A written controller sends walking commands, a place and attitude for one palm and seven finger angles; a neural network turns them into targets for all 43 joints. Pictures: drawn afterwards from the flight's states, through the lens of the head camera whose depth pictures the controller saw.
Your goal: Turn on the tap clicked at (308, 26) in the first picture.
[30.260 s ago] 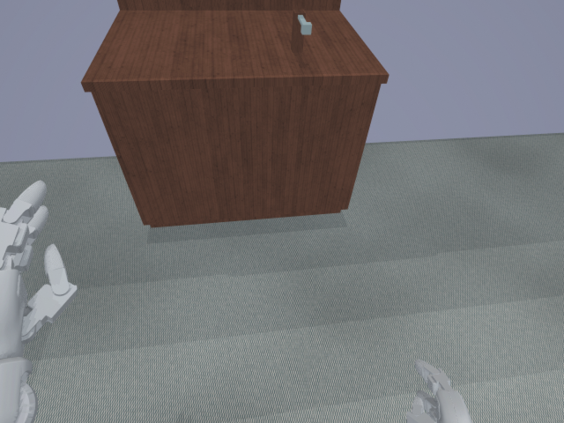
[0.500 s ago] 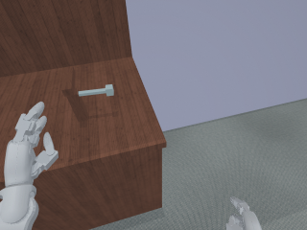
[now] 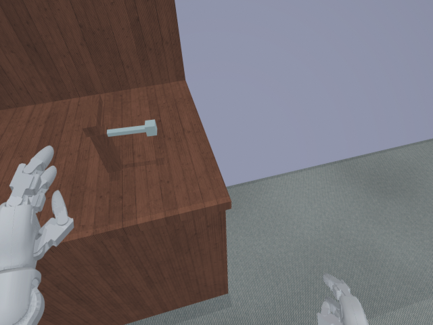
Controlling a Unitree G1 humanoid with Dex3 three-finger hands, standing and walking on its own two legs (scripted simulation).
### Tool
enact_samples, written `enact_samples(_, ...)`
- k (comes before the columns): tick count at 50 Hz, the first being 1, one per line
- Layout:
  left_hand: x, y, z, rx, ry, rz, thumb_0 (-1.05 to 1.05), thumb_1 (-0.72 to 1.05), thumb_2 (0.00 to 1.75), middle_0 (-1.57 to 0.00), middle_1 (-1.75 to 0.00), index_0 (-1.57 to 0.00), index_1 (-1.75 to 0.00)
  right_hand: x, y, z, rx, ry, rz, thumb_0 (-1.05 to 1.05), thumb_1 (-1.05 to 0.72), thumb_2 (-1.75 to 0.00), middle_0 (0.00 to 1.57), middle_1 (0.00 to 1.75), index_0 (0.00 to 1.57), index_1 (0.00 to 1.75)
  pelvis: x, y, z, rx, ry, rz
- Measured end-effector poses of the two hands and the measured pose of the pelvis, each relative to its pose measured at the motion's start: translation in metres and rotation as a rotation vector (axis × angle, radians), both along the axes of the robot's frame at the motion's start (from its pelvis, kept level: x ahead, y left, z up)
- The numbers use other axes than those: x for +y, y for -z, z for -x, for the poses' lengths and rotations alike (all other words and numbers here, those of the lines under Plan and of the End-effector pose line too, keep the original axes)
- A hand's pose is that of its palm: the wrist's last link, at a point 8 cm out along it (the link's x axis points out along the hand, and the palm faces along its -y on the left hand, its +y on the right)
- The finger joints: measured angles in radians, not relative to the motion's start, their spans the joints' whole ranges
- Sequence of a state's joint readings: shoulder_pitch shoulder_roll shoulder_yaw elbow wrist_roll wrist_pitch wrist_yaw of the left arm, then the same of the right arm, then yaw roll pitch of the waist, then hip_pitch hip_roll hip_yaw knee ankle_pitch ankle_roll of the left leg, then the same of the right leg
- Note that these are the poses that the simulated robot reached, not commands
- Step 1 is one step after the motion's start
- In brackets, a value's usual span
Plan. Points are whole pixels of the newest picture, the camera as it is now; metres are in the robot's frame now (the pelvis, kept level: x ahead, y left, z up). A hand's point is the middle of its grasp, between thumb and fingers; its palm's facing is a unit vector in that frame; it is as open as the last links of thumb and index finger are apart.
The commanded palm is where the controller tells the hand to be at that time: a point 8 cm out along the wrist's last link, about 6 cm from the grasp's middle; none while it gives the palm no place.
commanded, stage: step back with the hand held close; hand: left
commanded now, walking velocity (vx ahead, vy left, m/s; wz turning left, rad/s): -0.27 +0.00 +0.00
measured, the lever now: (151, 127) +0.52 +0.23 +0.09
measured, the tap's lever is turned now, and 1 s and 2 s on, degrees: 84 84 84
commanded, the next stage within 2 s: stop stepping back and stand still in 1.02 s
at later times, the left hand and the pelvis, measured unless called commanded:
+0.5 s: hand (33, 261) +0.15 +0.26 +0.15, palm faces +0.39 -0.81 -0.45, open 7.4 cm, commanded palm +0.10 +0.30 +0.17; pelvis -0.06 +0.02 -0.01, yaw -1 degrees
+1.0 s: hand out of the picture +0.02 +0.29 +0.15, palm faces +0.49 -0.78 -0.38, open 7.4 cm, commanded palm -0.03 +0.32 +0.17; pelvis -0.17 +0.03 -0.01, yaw +4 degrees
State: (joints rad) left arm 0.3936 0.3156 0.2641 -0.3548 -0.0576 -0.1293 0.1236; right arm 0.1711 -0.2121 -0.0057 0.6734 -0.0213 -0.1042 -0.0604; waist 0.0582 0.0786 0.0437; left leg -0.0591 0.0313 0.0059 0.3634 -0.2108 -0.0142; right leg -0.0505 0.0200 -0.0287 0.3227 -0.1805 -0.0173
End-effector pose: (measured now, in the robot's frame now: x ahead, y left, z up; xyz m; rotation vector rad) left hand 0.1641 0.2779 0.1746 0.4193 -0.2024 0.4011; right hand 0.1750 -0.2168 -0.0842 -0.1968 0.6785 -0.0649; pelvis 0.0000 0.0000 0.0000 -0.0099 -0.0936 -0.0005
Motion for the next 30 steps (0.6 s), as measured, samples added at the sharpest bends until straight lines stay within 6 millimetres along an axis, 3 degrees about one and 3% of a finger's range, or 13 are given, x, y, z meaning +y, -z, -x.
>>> enact_samples(8,0.005,0.009,-0.003,0.093,0.025,-0.054,0.01,0.89,0.9,-0.21,-0.3,-0.21,-0.3,-0.015,0.003,0.011,0.035,0.08,0.019,0.01,-0.91,-0.9,0.21,0.3,0.21,0.3,0.007,0.002,0.009,0.084,0.018,0.005)
enact_samples(14,0.008,0.013,0.006,0.127,0.052,-0.069,0.01,0.89,0.9,-0.21,-0.3,-0.22,-0.3,-0.018,0.003,0.029,0.053,0.132,0.042,0.01,-0.91,-0.9,0.21,0.3,0.21,0.3,0.015,0.005,0.022,0.097,0.027,-0.004)
enact_samples(22,0.02,0.003,0.039,0.051,0.037,-0.098,0.01,0.89,0.9,-0.21,-0.3,-0.22,-0.3,-0.006,0.002,0.057,0.034,0.133,0.04,0.01,-0.91,-0.9,0.21,0.3,0.21,0.3,0.022,0.009,0.052,0.087,0.026,-0.006)
enact_samples(30,0.032,0.015,0.078,0.018,-0.001,-0.076,0.01,0.89,0.9,-0.21,-0.3,-0.22,-0.3,0.007,0.007,0.093,0.031,0.104,0.052,0.01,-0.91,-0.9,0.21,0.3,0.21,0.3,0.03,0.016,0.085,0.08,0.013,0.012)
